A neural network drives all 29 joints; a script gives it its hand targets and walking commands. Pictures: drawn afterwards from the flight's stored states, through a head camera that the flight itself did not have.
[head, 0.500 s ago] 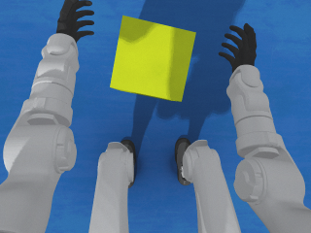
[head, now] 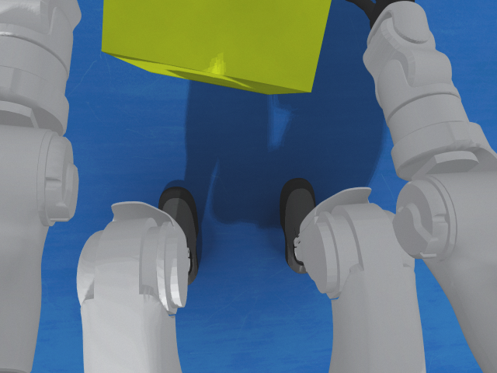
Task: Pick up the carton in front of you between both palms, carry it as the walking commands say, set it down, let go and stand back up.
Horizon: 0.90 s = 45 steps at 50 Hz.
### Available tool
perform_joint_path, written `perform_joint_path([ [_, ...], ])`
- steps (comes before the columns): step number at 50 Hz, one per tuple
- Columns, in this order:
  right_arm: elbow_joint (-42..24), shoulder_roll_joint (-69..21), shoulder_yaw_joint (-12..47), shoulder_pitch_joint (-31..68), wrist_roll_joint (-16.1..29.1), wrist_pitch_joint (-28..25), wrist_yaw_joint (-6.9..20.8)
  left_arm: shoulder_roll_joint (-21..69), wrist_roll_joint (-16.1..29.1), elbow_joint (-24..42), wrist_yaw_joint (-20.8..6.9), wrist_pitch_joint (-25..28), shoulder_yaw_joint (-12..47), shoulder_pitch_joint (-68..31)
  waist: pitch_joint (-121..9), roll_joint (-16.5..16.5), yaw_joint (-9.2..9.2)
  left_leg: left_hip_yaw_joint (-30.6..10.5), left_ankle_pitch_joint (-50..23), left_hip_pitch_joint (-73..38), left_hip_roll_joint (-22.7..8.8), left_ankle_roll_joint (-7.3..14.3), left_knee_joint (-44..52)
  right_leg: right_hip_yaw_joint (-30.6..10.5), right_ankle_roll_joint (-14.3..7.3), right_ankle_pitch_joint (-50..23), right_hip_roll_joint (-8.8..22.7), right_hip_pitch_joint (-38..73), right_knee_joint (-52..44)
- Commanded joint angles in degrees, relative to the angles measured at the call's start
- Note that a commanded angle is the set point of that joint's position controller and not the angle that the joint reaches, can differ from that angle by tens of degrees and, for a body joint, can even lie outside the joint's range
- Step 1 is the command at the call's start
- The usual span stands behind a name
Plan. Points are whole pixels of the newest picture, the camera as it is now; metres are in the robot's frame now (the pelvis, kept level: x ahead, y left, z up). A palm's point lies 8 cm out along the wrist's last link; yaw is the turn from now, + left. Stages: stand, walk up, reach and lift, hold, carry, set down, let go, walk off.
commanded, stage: reach and lift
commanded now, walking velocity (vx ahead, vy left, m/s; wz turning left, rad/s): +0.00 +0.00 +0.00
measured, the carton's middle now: (222, 0) +0.55 +0.04 -0.25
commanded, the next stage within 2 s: none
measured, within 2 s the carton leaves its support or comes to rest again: leaves its support in 0.78 s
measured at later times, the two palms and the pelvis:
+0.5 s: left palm out of the picture +0.57 +0.19 -0.18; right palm (372, 3) +0.53 -0.12 -0.17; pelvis +0.00 +0.00 +0.00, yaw +0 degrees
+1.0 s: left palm out of the picture +0.55 +0.19 -0.12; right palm out of the picture +0.53 -0.11 -0.11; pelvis +0.01 +0.00 +0.00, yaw +2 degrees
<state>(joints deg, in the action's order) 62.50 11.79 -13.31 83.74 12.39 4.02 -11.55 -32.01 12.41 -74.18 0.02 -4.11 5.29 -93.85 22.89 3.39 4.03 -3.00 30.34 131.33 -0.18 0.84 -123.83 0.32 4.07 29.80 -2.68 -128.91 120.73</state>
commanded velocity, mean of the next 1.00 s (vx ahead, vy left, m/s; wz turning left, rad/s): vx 0.00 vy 0.00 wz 0.00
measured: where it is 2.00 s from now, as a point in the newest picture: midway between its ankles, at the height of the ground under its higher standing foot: (242, 246)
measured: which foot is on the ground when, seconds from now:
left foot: down 0.00-1.00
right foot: down 0.00-1.00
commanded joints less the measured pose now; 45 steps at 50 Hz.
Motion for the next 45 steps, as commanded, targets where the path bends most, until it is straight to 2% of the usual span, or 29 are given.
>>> perform_joint_path([
  [1, -4.07, 5.15, 1.48, 10.0, 2.75, -2.47, 0.03, -6.19, 1.29, 7.98, 0.82, 2.03, 1.51, -18.74, -77.28, -11.37, -0.01, 0.3, -18.0, -44.06, -1.04, -1.17, 7.89, 4.79, 0.21, -18.26, 0.14, 32.83, -4.73],
  [4, -4.37, 3.14, 2.52, 7.82, 3.97, -2.96, -0.17, -5.3, 1.52, 9.78, 0.89, 2.37, 1.93, -16.98, -77.16, -11.23, -0.26, -0.15, -21.33, -45.94, -0.88, -0.92, 6.8, 5.13, 0.47, -20.14, -0.72, 30.51, -3.95],
  [7, -5.46, 2.09, 3.35, 5.32, 4.88, -3.33, -0.43, -4.31, 0.62, 10.47, 1.17, 2.33, 1.01, -13.58, -78.79, -12.37, -1.5, 0.04, -24.9, -48.49, -0.64, -0.95, 6.19, 5.27, 0.57, -21.87, -1.43, 29.43, -3.65],
  [9, -4.9, 2.23, 3.06, 4.7, 4.63, -3.31, -0.51, -3.48, -0.39, 9.34, 1.47, 2.05, 0.13, -12.1, -76.09, -12.56, -1.86, -0.02, -23.37, -47.07, -0.52, -1.1, 6.79, 5.37, 0.63, -20.24, -1.52, 27.22, -3.87],
  [17, -3.12, 2.99, -0.47, 6.14, 0.51, -3.35, -0.37, -0.87, -1.09, 5.33, 0.66, 1.79, 0.08, -12.37, -65.73, -10.46, 0.71, -0.74, -13.19, -36.69, -0.57, -0.95, 9.27, 4.9, 0.43, -14.44, -1.07, 25.53, -5.46],
  [23, -4.0, -3.55, 1.54, 10.8, 0.86, -3.37, 0.23, 5.37, -0.17, 4.67, -0.07, 1.84, 3.5, -17.08, -65.35, -10.1, -0.15, -0.43, -10.26, -35.62, -0.02, -0.46, 10.57, 4.71, 0.02, -13.67, -1.96, 28.75, -5.93],
  [24, -3.73, -4.7, 1.35, 11.14, 0.4, -3.32, 0.27, 6.12, -0.75, 4.28, -0.02, 1.87, 3.15, -17.61, -65.4, -10.06, -0.45, -0.36, -10.17, -35.78, 0.14, -0.45, 10.61, 4.66, 0.06, -13.67, -2.26, 29.4, -5.88],
  [26, -3.17, -7.58, 0.3, 11.4, -1.56, -3.08, 0.5, 10.27, -1.92, 3.07, -0.47, 1.66, 2.85, -18.12, -65.04, -10.28, 0.06, -0.33, -10.05, -36.0, 0.63, -0.57, 10.55, 4.82, 0.09, -13.51, -2.96, 30.54, -5.86],
  [27, -3.88, -12.98, 0.44, 13.07, -2.79, -2.75, 1.47, 16.41, -2.76, 3.51, -1.59, 1.31, 3.43, -19.44, -64.68, -10.55, 0.33, -0.46, -10.27, -36.06, 1.11, -0.39, 10.38, 4.82, -0.04, -13.33, -3.5, 30.76, -5.77],
  [28, -5.32, -22.08, 2.35, 17.54, -3.29, -2.44, 3.3, 26.53, -2.98, 4.42, -3.46, 0.94, 5.02, -22.06, -64.93, -10.43, -0.36, -0.49, -11.21, -35.72, 1.78, -0.09, 10.27, 4.89, -0.28, -13.8, -4.2, 30.54, -5.58],
  [31, -7.06, -40.7, 2.53, 25.08, -6.56, 0.44, 9.92, 47.13, -5.81, 5.64, -9.5, -1.45, 4.19, -22.63, -62.59, -10.7, -1.64, 0.3, -12.56, -32.79, 3.26, 0.14, 9.17, 5.08, -0.79, -13.39, -5.83, 28.08, -3.99],
  [33, -9.23, -47.1, 2.01, 26.44, -8.2, 2.29, 12.99, 54.56, -7.82, 7.0, -12.04, -3.07, 2.0, -19.3, -61.71, -10.44, -2.22, 1.3, -13.02, -31.69, 3.99, 0.24, 8.75, 5.67, -0.89, -12.71, -6.44, 25.81, -3.52],
  [35, -10.42, -51.25, 2.17, 26.61, -8.65, 3.46, 14.86, 59.35, -8.58, 9.31, -13.57, -4.0, 0.73, -17.27, -62.17, -9.26, -2.67, 1.86, -14.07, -30.21, 4.32, 0.52, 8.66, 6.01, -1.09, -13.28, -6.68, 25.23, -3.38],
  [40, -13.94, -59.58, 6.27, 25.14, -5.72, 5.11, 16.32, 66.42, -6.77, 18.38, -14.47, -4.88, 2.68, -18.25, -74.46, -9.03, -3.03, 2.77, -22.07, -37.38, 4.66, 0.58, 7.62, 6.81, -1.24, -19.35, -7.1, 26.18, -2.28],
  [45, -20.96, -66.18, 12.87, 25.5, -1.99, 7.54, 16.26, 72.11, -3.69, 32.21, -12.65, -6.7, 8.72, -20.26, -95.07, -12.63, -4.06, 4.16, -31.59, -54.61, 5.12, -0.95, 7.92, 7.53, -0.77, -22.73, -7.39, 27.5, -3.54],
])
